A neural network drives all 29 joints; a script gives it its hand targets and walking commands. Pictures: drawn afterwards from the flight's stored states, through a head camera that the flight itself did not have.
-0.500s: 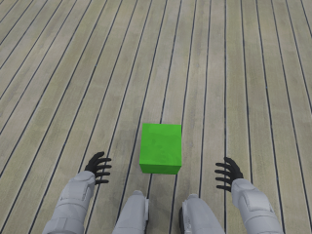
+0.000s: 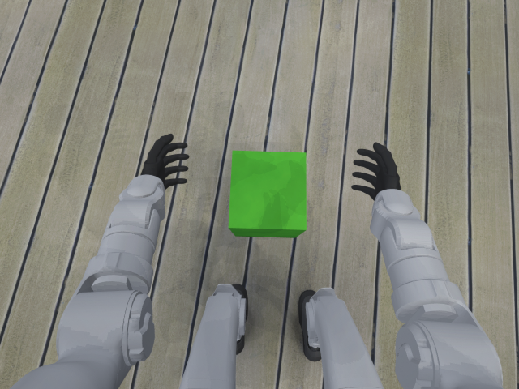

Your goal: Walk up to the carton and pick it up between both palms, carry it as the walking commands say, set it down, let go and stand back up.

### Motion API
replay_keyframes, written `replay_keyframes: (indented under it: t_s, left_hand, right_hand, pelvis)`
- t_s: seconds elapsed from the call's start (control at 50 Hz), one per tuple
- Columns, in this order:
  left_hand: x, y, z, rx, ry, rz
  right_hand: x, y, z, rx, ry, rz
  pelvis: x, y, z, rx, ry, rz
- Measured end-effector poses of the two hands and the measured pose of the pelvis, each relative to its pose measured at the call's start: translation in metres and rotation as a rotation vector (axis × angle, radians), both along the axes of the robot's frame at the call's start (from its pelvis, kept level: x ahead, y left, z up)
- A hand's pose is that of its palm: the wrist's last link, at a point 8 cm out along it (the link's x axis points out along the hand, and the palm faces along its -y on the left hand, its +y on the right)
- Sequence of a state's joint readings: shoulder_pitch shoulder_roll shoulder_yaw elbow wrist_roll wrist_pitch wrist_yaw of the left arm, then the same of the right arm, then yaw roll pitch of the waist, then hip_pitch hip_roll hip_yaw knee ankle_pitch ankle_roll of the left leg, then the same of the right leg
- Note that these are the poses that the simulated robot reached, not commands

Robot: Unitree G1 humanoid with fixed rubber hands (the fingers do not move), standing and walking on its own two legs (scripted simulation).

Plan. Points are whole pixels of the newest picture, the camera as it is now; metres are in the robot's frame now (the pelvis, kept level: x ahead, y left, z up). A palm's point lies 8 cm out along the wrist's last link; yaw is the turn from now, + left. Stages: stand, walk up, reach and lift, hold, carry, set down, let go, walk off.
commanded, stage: reach and lift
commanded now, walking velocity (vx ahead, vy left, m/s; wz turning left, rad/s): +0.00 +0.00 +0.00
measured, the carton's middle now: (267, 198) +0.48 +0.01 -0.54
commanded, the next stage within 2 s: none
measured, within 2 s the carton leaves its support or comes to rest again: neither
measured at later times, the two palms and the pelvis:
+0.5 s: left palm (159, 136) +0.50 +0.21 -0.13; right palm (378, 150) +0.48 -0.18 -0.13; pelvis +0.01 +0.00 -0.02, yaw -1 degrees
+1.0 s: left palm (183, 166) +0.50 +0.20 -0.29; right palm (350, 173) +0.48 -0.17 -0.29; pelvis -0.02 -0.01 -0.16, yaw -2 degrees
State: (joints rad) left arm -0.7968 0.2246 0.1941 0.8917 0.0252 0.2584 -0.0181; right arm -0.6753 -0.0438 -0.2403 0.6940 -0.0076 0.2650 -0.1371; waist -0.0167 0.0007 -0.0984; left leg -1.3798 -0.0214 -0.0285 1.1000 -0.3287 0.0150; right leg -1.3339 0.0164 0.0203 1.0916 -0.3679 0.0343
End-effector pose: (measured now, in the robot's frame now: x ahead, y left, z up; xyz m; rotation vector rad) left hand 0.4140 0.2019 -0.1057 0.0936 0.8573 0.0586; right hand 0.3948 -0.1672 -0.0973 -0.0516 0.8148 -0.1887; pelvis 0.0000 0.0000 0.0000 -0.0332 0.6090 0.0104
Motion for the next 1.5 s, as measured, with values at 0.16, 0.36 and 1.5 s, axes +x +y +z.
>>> replay_keyframes:
  t_s: [0.16, 0.36, 1.5]
  left_hand:
    - [0.047, 0.004, -0.004, -0.016, -0.122, 0.02]
    - [0.092, 0.005, -0.009, 0.0, -0.206, 0.0]
    - [0.08, -0.009, -0.331, -0.007, -0.136, 0.035]
  right_hand:
    - [0.051, -0.006, -0.004, -0.016, -0.103, 0.019]
    - [0.081, -0.007, -0.022, 0.01, -0.153, 0.018]
    - [0.077, -0.005, -0.34, -0.005, -0.069, 0.026]
  pelvis:
    - [0.006, 0.003, -0.004, -0.007, 0.119, 0.003]
    - [0.008, 0.004, -0.012, -0.012, 0.226, -0.008]
    - [-0.041, -0.009, -0.264, -0.015, 0.213, -0.034]
